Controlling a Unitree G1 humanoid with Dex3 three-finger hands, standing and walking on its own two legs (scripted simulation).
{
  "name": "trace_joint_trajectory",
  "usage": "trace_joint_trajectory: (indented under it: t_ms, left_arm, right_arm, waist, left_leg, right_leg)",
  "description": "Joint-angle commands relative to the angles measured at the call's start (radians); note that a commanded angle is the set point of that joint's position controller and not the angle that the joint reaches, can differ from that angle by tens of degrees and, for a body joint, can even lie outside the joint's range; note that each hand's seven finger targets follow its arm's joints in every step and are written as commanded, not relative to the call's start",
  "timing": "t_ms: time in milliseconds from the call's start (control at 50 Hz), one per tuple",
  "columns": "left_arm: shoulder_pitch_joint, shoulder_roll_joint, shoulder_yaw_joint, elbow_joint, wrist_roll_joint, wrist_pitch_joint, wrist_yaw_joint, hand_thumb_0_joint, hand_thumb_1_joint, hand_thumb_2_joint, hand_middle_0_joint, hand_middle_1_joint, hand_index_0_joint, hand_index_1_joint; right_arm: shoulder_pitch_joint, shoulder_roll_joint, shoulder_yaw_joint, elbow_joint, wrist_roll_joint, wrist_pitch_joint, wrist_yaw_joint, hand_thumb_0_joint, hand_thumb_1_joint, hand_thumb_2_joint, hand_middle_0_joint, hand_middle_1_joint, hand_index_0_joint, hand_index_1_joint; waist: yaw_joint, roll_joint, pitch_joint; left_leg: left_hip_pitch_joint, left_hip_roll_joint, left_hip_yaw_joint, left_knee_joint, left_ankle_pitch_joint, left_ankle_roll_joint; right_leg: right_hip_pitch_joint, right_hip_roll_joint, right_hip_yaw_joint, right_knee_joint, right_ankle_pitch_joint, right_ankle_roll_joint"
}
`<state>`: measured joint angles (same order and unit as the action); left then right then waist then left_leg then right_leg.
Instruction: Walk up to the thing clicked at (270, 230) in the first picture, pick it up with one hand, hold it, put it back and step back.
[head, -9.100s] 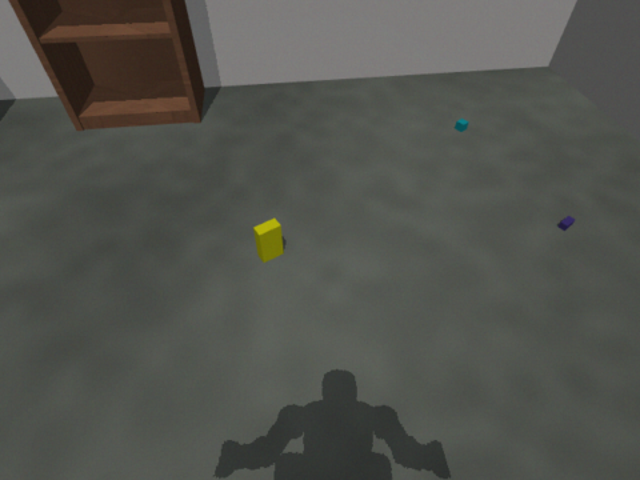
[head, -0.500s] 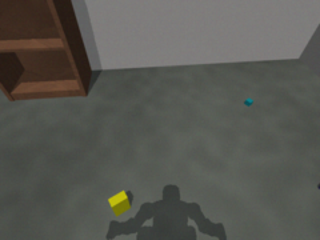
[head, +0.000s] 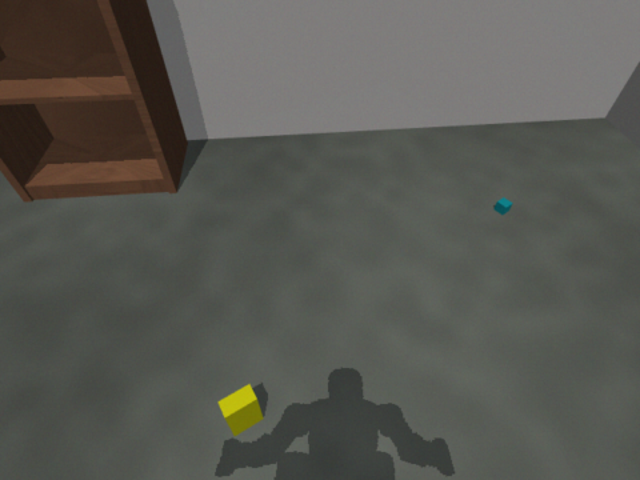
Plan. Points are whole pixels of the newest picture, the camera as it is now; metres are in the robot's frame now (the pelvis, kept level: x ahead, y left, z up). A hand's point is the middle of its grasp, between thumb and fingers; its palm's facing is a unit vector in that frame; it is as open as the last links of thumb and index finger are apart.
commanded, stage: stand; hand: left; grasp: from the side
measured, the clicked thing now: (241, 410) +0.44 +0.24 -0.70
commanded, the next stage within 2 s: go down in 0.42 s
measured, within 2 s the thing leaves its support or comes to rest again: neither
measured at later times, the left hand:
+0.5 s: hand out of the picture +0.07 +0.25 -0.16, palm faces -0.03 -0.94 -0.35, open 7.4 cm
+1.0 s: hand out of the picture +0.15 +0.27 -0.17, palm faces +0.05 -0.94 -0.34, open 15.9 cm
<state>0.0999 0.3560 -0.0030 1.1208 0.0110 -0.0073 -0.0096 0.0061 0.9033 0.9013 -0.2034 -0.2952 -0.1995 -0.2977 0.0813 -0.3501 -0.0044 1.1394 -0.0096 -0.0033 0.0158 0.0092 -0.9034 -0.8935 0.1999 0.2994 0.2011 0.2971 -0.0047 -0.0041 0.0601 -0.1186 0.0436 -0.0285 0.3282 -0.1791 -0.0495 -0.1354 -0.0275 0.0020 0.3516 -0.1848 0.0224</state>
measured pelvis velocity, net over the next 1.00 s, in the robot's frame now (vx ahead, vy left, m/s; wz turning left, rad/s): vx -0.01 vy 0.01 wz -0.01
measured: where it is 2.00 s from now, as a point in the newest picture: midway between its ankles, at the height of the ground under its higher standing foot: outside the picture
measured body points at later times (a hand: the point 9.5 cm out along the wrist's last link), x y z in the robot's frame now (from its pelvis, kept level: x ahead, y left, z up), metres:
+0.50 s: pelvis +0.00 +0.00 +0.00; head +0.02 -0.01 +0.45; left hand +0.08 +0.30 -0.13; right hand +0.08 -0.31 -0.14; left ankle +0.00 +0.15 -0.75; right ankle +0.00 -0.13 -0.75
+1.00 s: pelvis -0.01 +0.01 -0.04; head +0.05 +0.02 +0.41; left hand +0.14 +0.32 -0.15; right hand +0.11 -0.25 -0.14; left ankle +0.00 +0.15 -0.75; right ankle +0.00 -0.13 -0.75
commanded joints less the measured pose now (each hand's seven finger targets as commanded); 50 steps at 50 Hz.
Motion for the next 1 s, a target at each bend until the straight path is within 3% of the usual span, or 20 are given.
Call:
trace_joint_trajectory:
  t_ms: [0,80,480,500,520,540,560,580,620,640,660,680,700,760,820,860,900,940,960,980]
  left_arm:
    - [-0.037,0.219,0.042,-0.055,-0.003,-0.022,0.014,0.000,0.900,0.900,-0.200,-0.300,-0.200,-0.301]
    - [-0.033,0.222,0.043,-0.051,-0.003,-0.021,0.014,0.000,0.900,0.900,-0.200,-0.300,-0.200,-0.301]
    - [-0.032,0.222,0.047,-0.056,-0.004,-0.021,0.015,0.000,0.900,0.900,-0.200,-0.300,-0.200,-0.301]
    - [-0.033,0.224,0.048,-0.059,-0.004,-0.021,0.015,0.000,0.820,0.820,-0.120,-0.220,-0.120,-0.221]
    - [-0.383,0.033,0.050,-0.410,-0.044,-0.111,0.023,0.000,0.740,0.740,-0.043,-0.140,-0.040,-0.141]
    - [-0.440,0.108,0.083,-0.317,-0.036,-0.101,0.032,0.000,0.660,0.660,-0.034,-0.060,-0.016,-0.061]
    - [-0.262,0.209,0.156,-0.128,-0.016,-0.059,0.040,0.000,0.580,0.580,-0.031,-0.030,-0.006,-0.051]
    - [-0.199,0.227,0.183,-0.099,-0.005,-0.051,0.027,0.000,0.500,0.500,-0.034,-0.085,-0.023,-0.091]
    - [-0.267,0.268,0.208,-0.168,0.029,-0.059,0.010,0.000,0.340,0.340,-0.030,-0.095,-0.031,-0.091]
    - [-0.219,0.254,0.214,-0.133,0.047,-0.046,-0.003,0.000,0.260,0.260,-0.028,-0.114,-0.034,-0.106]
    - [-0.144,0.230,0.221,-0.081,0.067,-0.028,-0.012,0.000,0.196,0.180,-0.032,-0.092,-0.035,-0.087]
    - [-0.115,0.271,0.267,-0.120,0.082,-0.019,-0.014,0.000,0.168,0.133,-0.034,-0.101,-0.042,-0.091]
    - [-0.081,0.261,0.280,-0.137,0.085,-0.003,-0.014,0.000,0.088,0.111,-0.046,-0.088,-0.048,-0.084]
    - [-0.073,0.184,0.242,-0.217,0.078,0.067,-0.011,0.000,-0.097,0.087,-0.064,-0.068,-0.060,-0.069]
    - [-0.107,0.199,0.254,-0.287,0.071,0.128,-0.009,0.000,-0.268,0.056,-0.070,-0.043,-0.056,-0.056]
    - [-0.111,0.150,0.224,-0.354,0.057,0.151,-0.018,0.000,-0.394,0.037,-0.077,-0.044,-0.059,-0.061]
    - [-0.110,0.171,0.248,-0.425,0.053,0.158,-0.020,0.000,-0.445,0.038,-0.077,-0.059,-0.060,-0.076]
    - [-0.086,0.167,0.254,-0.481,0.049,0.157,-0.022,0.000,-0.518,0.039,-0.079,-0.077,-0.062,-0.095]
    - [-0.075,0.142,0.235,-0.513,0.047,0.157,-0.025,0.000,-0.550,0.033,-0.079,-0.081,-0.062,-0.100]
    - [-0.076,0.159,0.249,-0.574,0.047,0.157,-0.024,0.000,-0.557,0.035,-0.082,-0.086,-0.064,-0.105]
  right_arm:
    - [-0.028,-0.220,-0.040,-0.057,0.002,-0.021,-0.020,0.000,-0.900,-0.900,0.200,0.300,0.200,0.300]
    - [-0.031,-0.213,-0.036,-0.059,0.004,-0.018,-0.019,0.000,-0.900,-0.900,0.200,0.300,0.200,0.300]
    - [-0.007,-0.214,-0.034,-0.067,0.002,-0.018,-0.021,0.000,-0.900,-0.900,0.200,0.300,0.200,0.300]
    - [-0.011,-0.219,-0.036,-0.068,0.001,-0.018,-0.021,0.000,-0.893,-0.908,0.200,0.300,0.199,0.300]
    - [0.011,-0.042,-0.002,-0.342,0.061,-0.071,-0.040,0.000,-0.973,-0.932,0.198,0.300,0.199,0.300]
    - [0.060,-0.071,-0.007,-0.284,0.061,-0.073,-0.049,0.000,-1.033,-0.938,0.198,0.301,0.199,0.301]
    - [0.083,-0.106,-0.019,-0.271,0.058,-0.065,-0.054,0.000,-1.035,-0.940,0.198,0.301,0.199,0.301]
    - [0.083,-0.108,-0.038,-0.300,0.056,-0.057,-0.051,0.000,-1.016,-0.934,0.198,0.301,0.199,0.301]
    - [0.112,-0.102,-0.065,-0.342,0.045,-0.069,-0.060,0.000,-1.000,-0.928,0.199,0.301,0.199,0.301]
    - [0.113,-0.096,-0.071,-0.367,0.038,-0.076,-0.058,0.000,-0.992,-0.926,0.199,0.301,0.200,0.301]
    - [0.137,-0.092,-0.078,-0.369,0.030,-0.078,-0.054,0.000,-0.982,-0.923,0.199,0.301,0.200,0.301]
    - [0.137,-0.093,-0.089,-0.389,0.024,-0.082,-0.051,0.000,-0.967,-0.918,0.199,0.301,0.200,0.301]
    - [0.133,-0.086,-0.090,-0.418,0.025,-0.084,-0.049,0.000,-0.973,-0.919,0.199,0.301,0.200,0.301]
    - [0.113,-0.075,-0.086,-0.483,0.030,-0.089,-0.047,0.000,-0.943,-0.909,0.200,0.301,0.200,0.301]
    - [0.087,-0.071,-0.085,-0.530,0.033,-0.099,-0.045,0.000,-0.919,-0.904,0.200,0.301,0.200,0.301]
    - [0.092,-0.064,-0.083,-0.555,0.032,-0.112,-0.042,0.000,-0.903,-0.900,0.200,0.301,0.200,0.301]
    - [0.106,-0.065,-0.088,-0.567,0.032,-0.127,-0.046,0.000,-0.884,-0.895,0.200,0.301,0.200,0.301]
    - [0.118,-0.058,-0.088,-0.580,0.031,-0.139,-0.047,0.000,-0.869,-0.892,0.200,0.301,0.200,0.301]
    - [0.123,-0.054,-0.086,-0.589,0.030,-0.145,-0.048,0.000,-0.869,-0.891,0.200,0.301,0.200,0.301]
    - [0.122,-0.056,-0.088,-0.599,0.031,-0.152,-0.053,0.000,-0.870,-0.892,0.200,0.301,0.200,0.301]
  waist:
    - [0.001,0.018,-0.119]
    - [0.003,0.001,-0.083]
    - [0.003,0.002,-0.092]
    - [0.004,0.007,-0.102]
    - [-0.112,0.040,-0.045]
    - [-0.078,-0.001,-0.077]
    - [-0.055,-0.038,-0.044]
    - [-0.021,-0.019,-0.052]
    - [-0.014,-0.018,-0.194]
    - [-0.017,-0.021,-0.218]
    - [-0.002,-0.028,-0.227]
    - [0.031,0.024,-0.263]
    - [0.044,0.042,-0.300]
    - [0.024,0.046,-0.259]
    - [0.017,0.025,-0.234]
    - [-0.008,0.013,-0.219]
    - [-0.005,0.024,-0.256]
    - [-0.007,0.005,-0.282]
    - [-0.022,0.020,-0.287]
    - [-0.012,0.053,-0.316]
  left_leg:
    - [0.022,0.084,-0.048,-0.027,0.189,0.052]
    - [0.016,0.082,-0.055,-0.044,0.131,0.049]
    - [0.020,0.082,-0.051,-0.037,0.151,0.050]
    - [0.029,0.084,-0.050,-0.034,0.165,0.049]
    - [-0.111,-0.060,0.085,0.049,0.003,0.052]
    - [-0.108,-0.058,0.078,0.058,-0.020,0.056]
    - [-0.152,-0.064,0.080,0.075,-0.054,0.059]
    - [-0.176,-0.056,0.081,0.101,-0.046,0.055]
    - [-0.184,-0.058,0.073,0.142,0.002,0.058]
    - [-0.206,-0.061,0.067,0.164,0.021,0.057]
    - [-0.237,-0.063,0.063,0.191,0.031,0.056]
    - [-0.253,-0.069,0.066,0.211,0.048,0.050]
    - [-0.240,-0.069,0.067,0.210,0.063,0.044]
    - [-0.262,-0.065,0.060,0.209,0.031,0.040]
    - [-0.313,-0.059,0.056,0.246,-0.028,0.041]
    - [-0.339,-0.052,0.053,0.276,-0.083,0.042]
    - [-0.358,-0.050,0.051,0.314,-0.085,0.041]
    - [-0.388,-0.046,0.046,0.357,-0.077,0.042]
    - [-0.394,-0.044,0.045,0.377,-0.077,0.042]
    - [-0.393,-0.041,0.039,0.398,-0.062,0.039]
  right_leg:
    - [0.049,-0.101,0.071,-0.038,0.194,-0.039]
    - [0.020,-0.096,0.067,-0.055,0.121,-0.036]
    - [0.030,-0.098,0.070,-0.054,0.155,-0.041]
    - [0.036,-0.101,0.072,-0.051,0.168,-0.042]
    - [-0.182,0.012,-0.008,0.002,0.078,-0.019]
    - [-0.131,0.013,-0.019,0.006,0.028,-0.014]
    - [-0.148,0.024,-0.032,0.011,-0.029,-0.018]
    - [-0.156,0.026,-0.038,0.038,-0.039,-0.022]
    - [-0.133,0.018,-0.028,0.091,0.017,-0.020]
    - [-0.128,0.016,-0.029,0.119,0.045,-0.019]
    - [-0.145,0.016,-0.029,0.148,0.056,-0.021]
    - [-0.139,0.016,-0.027,0.168,0.061,-0.026]
    - [-0.116,0.020,-0.028,0.174,0.065,-0.029]
    - [-0.173,0.028,-0.034,0.172,0.020,-0.030]
    - [-0.236,0.031,-0.038,0.194,-0.052,-0.029]
    - [-0.298,0.036,-0.039,0.226,-0.105,-0.027]
    - [-0.321,0.034,-0.039,0.266,-0.109,-0.027]
    - [-0.349,0.037,-0.042,0.311,-0.101,-0.024]
    - [-0.370,0.036,-0.041,0.337,-0.094,-0.023]
    - [-0.389,0.037,-0.043,0.364,-0.082,-0.026]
